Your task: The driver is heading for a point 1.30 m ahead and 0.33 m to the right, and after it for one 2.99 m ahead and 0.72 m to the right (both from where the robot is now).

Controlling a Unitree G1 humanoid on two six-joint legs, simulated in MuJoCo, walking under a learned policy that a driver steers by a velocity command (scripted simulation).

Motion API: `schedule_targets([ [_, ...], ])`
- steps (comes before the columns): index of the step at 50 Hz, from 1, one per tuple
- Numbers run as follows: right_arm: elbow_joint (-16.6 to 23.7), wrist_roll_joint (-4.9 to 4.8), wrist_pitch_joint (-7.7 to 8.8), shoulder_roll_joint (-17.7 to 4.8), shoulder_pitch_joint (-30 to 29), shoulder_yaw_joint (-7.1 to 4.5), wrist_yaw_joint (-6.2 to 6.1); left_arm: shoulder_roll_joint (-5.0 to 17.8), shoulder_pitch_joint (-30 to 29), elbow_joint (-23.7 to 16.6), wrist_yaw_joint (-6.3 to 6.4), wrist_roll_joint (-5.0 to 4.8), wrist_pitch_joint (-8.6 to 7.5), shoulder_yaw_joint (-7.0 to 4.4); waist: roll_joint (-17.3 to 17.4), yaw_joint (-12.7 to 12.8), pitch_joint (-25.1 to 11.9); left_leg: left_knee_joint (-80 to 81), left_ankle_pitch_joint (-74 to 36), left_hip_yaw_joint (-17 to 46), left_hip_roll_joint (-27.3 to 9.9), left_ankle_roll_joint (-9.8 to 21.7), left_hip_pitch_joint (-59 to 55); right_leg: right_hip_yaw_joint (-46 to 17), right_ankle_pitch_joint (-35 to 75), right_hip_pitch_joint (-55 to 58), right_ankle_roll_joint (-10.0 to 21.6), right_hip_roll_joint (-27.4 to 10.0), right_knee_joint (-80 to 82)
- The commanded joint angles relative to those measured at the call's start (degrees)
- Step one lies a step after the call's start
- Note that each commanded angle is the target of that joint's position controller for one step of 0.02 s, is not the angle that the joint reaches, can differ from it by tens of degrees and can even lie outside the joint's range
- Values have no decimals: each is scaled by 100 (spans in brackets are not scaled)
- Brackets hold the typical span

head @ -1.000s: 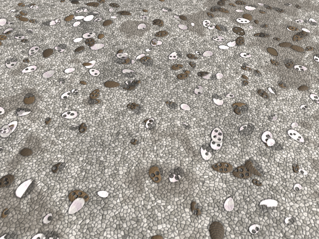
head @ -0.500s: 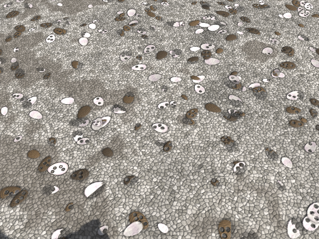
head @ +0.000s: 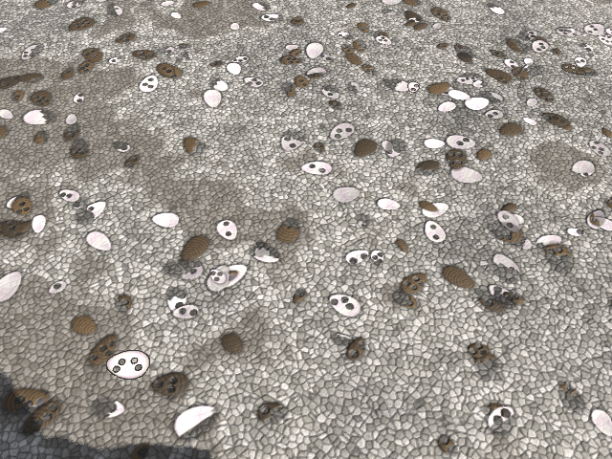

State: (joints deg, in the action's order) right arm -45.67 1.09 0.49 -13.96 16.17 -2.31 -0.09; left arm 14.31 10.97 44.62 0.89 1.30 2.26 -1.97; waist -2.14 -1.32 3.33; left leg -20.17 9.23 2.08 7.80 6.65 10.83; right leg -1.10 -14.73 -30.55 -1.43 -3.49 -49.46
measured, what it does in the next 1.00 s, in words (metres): steps on the spot: right foot, then left foot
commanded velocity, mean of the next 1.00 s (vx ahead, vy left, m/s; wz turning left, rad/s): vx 0.10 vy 0.00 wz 0.04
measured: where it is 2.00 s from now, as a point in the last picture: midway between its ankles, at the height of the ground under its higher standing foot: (320, 397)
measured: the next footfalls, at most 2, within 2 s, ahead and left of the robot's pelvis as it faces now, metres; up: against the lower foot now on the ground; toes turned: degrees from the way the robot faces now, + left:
right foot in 0.14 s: +0.08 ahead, -0.13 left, +0.00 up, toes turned +1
left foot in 1.00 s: +0.13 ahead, +0.08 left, +0.00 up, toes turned +2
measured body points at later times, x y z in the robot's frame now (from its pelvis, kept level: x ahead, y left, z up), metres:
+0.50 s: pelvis +0.04 -0.04 +0.00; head +0.04 -0.05 +0.45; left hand +0.11 +0.21 -0.13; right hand +0.08 -0.30 -0.14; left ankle +0.01 +0.05 -0.74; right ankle +0.04 -0.13 -0.74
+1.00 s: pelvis +0.08 -0.01 +0.00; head +0.08 +0.00 +0.45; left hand +0.03 +0.24 -0.16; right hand +0.13 -0.27 -0.14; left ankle +0.08 +0.08 -0.74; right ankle +0.04 -0.13 -0.74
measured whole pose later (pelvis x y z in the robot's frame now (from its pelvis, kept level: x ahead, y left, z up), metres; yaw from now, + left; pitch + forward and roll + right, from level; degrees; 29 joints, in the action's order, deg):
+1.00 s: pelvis +0.08 -0.01 +0.00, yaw +1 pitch +0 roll -1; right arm -60.1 1.3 3.0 -12.2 14.9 -0.9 0.2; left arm 13.4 22.4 63.2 0.6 0.6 -0.9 -2.8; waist -1.6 0.8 -0.7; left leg -28.5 19.3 -2.6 0.3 4.2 13.0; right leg -0.5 -17.6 -6.4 2.8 1.4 -24.0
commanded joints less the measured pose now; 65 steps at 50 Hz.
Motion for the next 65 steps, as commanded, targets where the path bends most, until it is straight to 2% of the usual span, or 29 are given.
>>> schedule_targets([
  [1, 203, 52, 29, -724, 164, -136, -42, 427, 76, -250, 51, -38, -31, -98, 692, -3, -531, 191, -2929, 1049, -1775, 590, -356, 25, -223, 574, 62, 106, 442],
  [4, 121, 56, -5, -698, 97, -85, -76, 363, 134, -176, 118, -87, -57, -67, 731, 3, -441, -71, -2902, 1201, -1794, 579, -291, 94, -552, 1194, 180, 275, 1310],
  [6, 79, -41, -24, -659, -76, -38, -128, 261, 445, -35, 165, -68, -135, -23, 549, 255, -401, -323, -2332, 1233, -1645, 287, 19, 23, 530, 2134, 286, 210, 2856],
  [7, 93, -57, 18, -465, 41, 37, -137, 449, 560, 17, 204, 7, -216, -41, 236, 186, -561, -425, -1608, 1203, -1459, 7, 333, -516, 1369, 2796, 362, -321, 3174],
  [8, 94, -28, 42, -296, 466, 65, -129, 851, 545, -34, 220, 51, -277, -77, -502, -156, -674, -743, -14, 790, -985, -172, 604, -1340, 3200, 3187, 621, -1245, 3013],
  [9, -129, -74, -48, -268, 565, 72, -151, 726, 134, -17, 161, -82, -259, -40, -781, -199, -618, -491, 926, 430, -606, -263, 149, -1364, 3628, 2444, 1159, -1415, 2854],
  [10, -202, -11, -94, -379, 417, 80, -166, 451, -82, -66, 99, -84, -278, 36, -597, -182, -533, -248, 671, 477, -711, -301, -231, -1207, 3159, 2144, 1057, -1164, 2937],
  [11, -237, 2, -103, -460, 198, 55, -153, 416, -132, -34, 65, -79, -287, 54, -557, -103, -438, -24, 188, 599, -752, -296, -388, -958, 2352, 2022, 783, -785, 2979],
  [13, -336, -35, -100, -661, -3, -3, -114, 514, 87, 124, 100, -88, -285, 32, -311, 56, -276, 43, -585, 716, -923, -287, -362, -630, 1703, 2145, 522, -353, 2996],
  [14, -409, -54, -80, -618, 25, 12, -114, 566, 212, 231, 117, -107, -283, 10, -225, 70, -287, 61, -767, 741, -985, -288, -326, -574, 1691, 2283, 497, -291, 2980],
  [18, -751, -65, -55, -452, 6, 62, -180, 487, 248, 465, 115, -100, -282, 21, 143, 109, -277, 214, -708, 736, -1008, -338, -277, -566, 1768, 2517, 552, -321, 2959],
  [33, -1638, -70, -87, -370, -30, 166, -241, 362, 349, 1342, 124, -76, -265, 119, 183, 118, -80, 349, -464, 711, -1108, -341, -325, -582, 1229, 2400, 551, -219, 3203],
  [34, -1689, -64, -89, -333, 23, 185, -240, 346, 411, 1402, 118, -68, -260, 127, 172, 128, -190, 366, -23, 680, -1060, -319, -337, -579, 605, 2436, 560, -166, 3270],
  [36, -1693, -29, -106, -414, 47, 146, -228, 575, 502, 1457, 101, -54, -204, 29, 3, 170, -34, -64, 1423, 463, -757, -175, 61, -732, -1333, 2269, 740, -66, 3295],
  [38, -1564, 56, -99, -349, -140, 146, -164, 681, 826, 1535, 67, -39, -154, -44, -283, 320, 425, -735, 2292, 280, -547, -83, 958, -1507, -2950, 2087, 1128, -485, 3708],
  [39, -1492, 89, -58, -184, -226, 182, -123, 720, 1062, 1620, 60, -39, -157, -82, -509, 379, 530, -1264, 2053, -24, -473, -110, 1226, -2085, -3350, 2144, 1378, -894, 4043],
  [41, -1349, 124, 50, -187, -411, 176, -58, 693, 1181, 1675, 47, -4, -222, -130, -426, 388, 624, -2140, 1614, -202, -754, -175, 1484, -2694, -3087, 2029, 1700, -1442, 4451],
  [43, -1267, 88, 154, -274, -419, 130, 14, 729, 1046, 1622, 16, 10, -328, -167, -225, 268, 437, -2526, 1730, -131, -918, -204, 1673, -2473, -2457, 2205, 1676, -1421, 4487],
  [46, -1226, 26, 251, -162, -318, 112, 71, 677, 773, 1563, -7, -60, -409, -187, -343, 78, 341, -1722, 1449, -417, -823, -241, 868, -1523, -1725, 1776, 1353, -902, 4283],
  [49, -1560, -3, 268, -43, 611, 73, 27, 640, 595, 1503, -27, -87, -401, -213, -143, -283, 258, -468, 688, -808, -463, -257, -996, -873, -1896, 608, 1156, -419, 3465],
  [50, -1674, 35, 298, -208, 1056, 21, -20, 464, 477, 1412, -39, -53, -435, -166, 255, -447, 198, -113, 1127, -272, -790, -193, -1688, -594, -1918, -18, 1021, -173, 2716],
  [51, -1739, 96, 345, -675, 1694, -82, -81, -13, 280, 1194, -93, -76, -489, -31, 1515, -668, -30, 1012, 2846, 1919, -2204, 117, -2165, 206, -1692, -756, 736, 477, 893],
  [52, -1880, 54, 308, -1058, 2023, -189, -72, 162, 118, 1020, -120, 30, -507, -74, 1739, -649, 241, 1639, 3943, 3438, -3001, 609, -1841, 349, -1807, -1429, 744, 674, -294],
  [53, -1753, 53, 291, -831, 1491, -147, -70, 415, -19, 972, -171, 124, -519, -131, 976, -314, 647, 1570, 3875, 3244, -2955, 693, -1276, -5, -1251, -1500, 788, 255, -894],
  [54, -1567, 20, 336, -638, 1012, -101, -35, 320, 49, 1036, -239, 85, -550, -119, 675, -70, 700, 1567, 3271, 2717, -2657, 568, -992, -84, -706, -1370, 761, 92, -997],
  [56, -1430, -13, 460, -443, 712, -48, -57, 211, 262, 1186, -321, 55, -573, -113, 544, 143, 480, 1647, 1719, 1625, -2247, 308, -1016, -59, -34, -1052, 608, -40, -954],
  [58, -1546, 5, 547, -298, 985, 0, -91, 170, 194, 1192, -342, 48, -513, -125, 547, 132, 329, 1525, 278, 821, -2034, 187, -1197, -6, 305, -1058, 520, 47, -1067],
  [61, -1656, 15, 580, -190, 1335, 46, -106, 52, -314, 978, -324, 12, -438, -101, 597, 53, 375, 1393, -1132, 104, -1915, 104, -1254, 113, 629, -1316, 459, 136, -930],
  [65, -1615, 22, 599, -128, 1293, 105, -140, -125, -1206, 565, -346, 10, -438, 17, 656, -49, 551, 1377, -2218, -580, -1782, 20, -993, 592, 1154, -933, 447, 232, 391],
])
Velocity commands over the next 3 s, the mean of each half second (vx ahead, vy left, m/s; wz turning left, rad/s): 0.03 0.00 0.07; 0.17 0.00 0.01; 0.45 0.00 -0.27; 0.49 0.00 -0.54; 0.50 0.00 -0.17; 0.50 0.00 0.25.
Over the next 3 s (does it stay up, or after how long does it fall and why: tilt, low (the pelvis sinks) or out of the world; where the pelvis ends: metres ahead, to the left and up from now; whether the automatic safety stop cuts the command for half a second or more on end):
stays up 1.05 -0.32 -0.01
